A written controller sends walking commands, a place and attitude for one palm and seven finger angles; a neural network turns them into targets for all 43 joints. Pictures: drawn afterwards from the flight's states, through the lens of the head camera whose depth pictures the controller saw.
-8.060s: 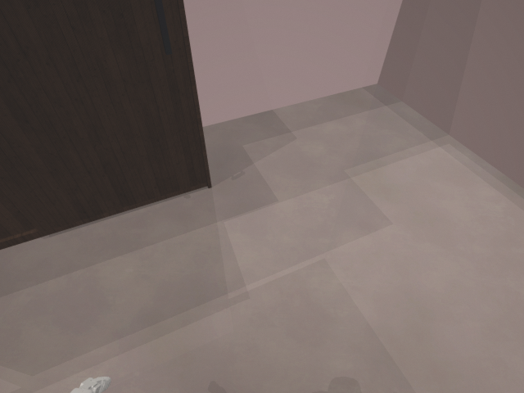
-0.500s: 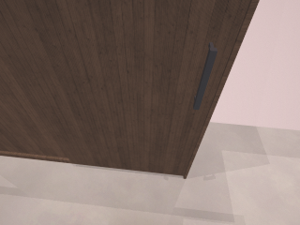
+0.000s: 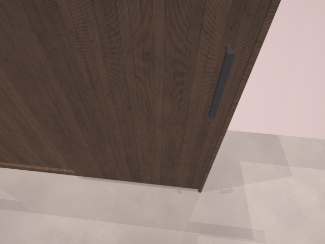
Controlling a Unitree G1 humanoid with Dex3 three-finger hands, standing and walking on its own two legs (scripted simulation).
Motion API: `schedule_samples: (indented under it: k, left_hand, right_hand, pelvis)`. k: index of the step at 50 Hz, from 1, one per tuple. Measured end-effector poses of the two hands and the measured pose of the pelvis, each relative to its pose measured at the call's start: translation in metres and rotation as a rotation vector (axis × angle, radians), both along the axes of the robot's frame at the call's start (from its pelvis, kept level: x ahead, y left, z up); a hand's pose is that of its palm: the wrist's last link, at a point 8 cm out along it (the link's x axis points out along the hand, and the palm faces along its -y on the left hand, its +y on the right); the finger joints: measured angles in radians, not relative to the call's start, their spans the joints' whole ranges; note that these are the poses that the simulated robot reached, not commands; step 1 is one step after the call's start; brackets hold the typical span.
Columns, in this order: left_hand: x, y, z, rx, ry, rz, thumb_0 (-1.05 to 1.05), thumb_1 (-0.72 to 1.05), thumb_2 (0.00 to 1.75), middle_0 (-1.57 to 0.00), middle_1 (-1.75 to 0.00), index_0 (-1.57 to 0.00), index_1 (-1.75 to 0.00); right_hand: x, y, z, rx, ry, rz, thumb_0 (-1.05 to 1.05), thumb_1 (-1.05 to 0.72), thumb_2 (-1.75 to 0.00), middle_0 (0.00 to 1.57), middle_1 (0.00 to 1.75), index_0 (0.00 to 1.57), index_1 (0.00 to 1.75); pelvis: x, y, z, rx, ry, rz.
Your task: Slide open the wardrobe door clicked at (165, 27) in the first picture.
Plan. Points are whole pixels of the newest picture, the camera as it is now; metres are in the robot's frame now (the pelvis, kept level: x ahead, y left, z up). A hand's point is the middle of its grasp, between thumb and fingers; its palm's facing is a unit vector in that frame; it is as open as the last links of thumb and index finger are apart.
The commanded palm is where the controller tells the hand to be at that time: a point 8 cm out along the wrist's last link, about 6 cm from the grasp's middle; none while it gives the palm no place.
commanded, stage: look again from close up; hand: right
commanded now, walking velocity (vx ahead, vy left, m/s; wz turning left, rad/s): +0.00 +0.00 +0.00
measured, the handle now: (219, 84) +0.54 -0.14 +0.11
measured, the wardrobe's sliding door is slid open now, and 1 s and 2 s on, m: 0.00 0.00 0.00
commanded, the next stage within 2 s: shuffle to correct the standing spot in 0.16 s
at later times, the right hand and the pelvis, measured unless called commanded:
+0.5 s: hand out of the picture +0.00 -0.16 -0.18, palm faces +0.08 +0.98 -0.15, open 7.4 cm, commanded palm none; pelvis +0.02 +0.00 -0.01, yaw -1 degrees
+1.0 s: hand out of the picture +0.05 -0.17 -0.18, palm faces +0.07 +0.97 -0.22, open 7.3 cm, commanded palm none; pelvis +0.05 +0.00 -0.01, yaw -1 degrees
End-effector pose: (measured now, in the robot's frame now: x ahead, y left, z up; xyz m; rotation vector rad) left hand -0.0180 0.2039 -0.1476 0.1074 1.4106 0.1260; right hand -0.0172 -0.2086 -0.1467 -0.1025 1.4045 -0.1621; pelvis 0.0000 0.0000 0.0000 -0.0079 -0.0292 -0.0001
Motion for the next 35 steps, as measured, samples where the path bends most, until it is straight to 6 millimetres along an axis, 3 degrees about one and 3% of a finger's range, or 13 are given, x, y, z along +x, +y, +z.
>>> schedule_samples:
  k: [19, 28, 35]
  left_hand:
    - [0.004, 0.002, -0.001, 0.001, 0.010, -0.005, 0.01, 0.91, 0.90, -0.20, -0.30, -0.20, -0.30]
    - [0.008, 0.006, -0.003, 0.007, 0.061, 0.008, 0.01, 0.91, 0.90, -0.20, -0.30, -0.20, -0.30]
    - [0.032, 0.008, -0.006, 0.017, 0.078, 0.008, 0.01, 0.91, 0.90, -0.20, -0.30, -0.20, -0.30]
  right_hand:
    - [0.008, 0.000, -0.002, -0.001, -0.009, -0.005, 0.00, -0.91, -0.90, 0.20, 0.30, 0.19, 0.30]
    - [0.010, 0.008, -0.009, 0.022, 0.030, -0.039, 0.00, -0.91, -0.90, 0.20, 0.30, 0.19, 0.30]
    - [0.024, 0.018, -0.013, 0.031, 0.067, -0.059, 0.00, -0.91, -0.90, 0.20, 0.30, 0.19, 0.30]
  pelvis:
    - [0.009, 0.003, -0.002, 0.000, 0.000, -0.006]
    - [0.036, 0.006, -0.007, 0.005, 0.017, -0.012]
    - [0.062, 0.010, -0.012, 0.016, 0.026, -0.020]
